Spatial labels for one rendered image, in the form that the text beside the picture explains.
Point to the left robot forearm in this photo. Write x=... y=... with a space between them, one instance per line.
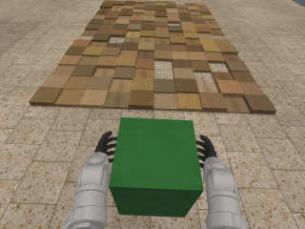
x=89 y=204

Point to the right robot forearm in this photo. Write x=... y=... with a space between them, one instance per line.
x=224 y=211

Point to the robot right hand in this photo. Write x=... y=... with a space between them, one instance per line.
x=208 y=150

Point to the robot left hand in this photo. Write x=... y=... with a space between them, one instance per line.
x=102 y=146

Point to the carton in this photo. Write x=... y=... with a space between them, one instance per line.
x=155 y=170

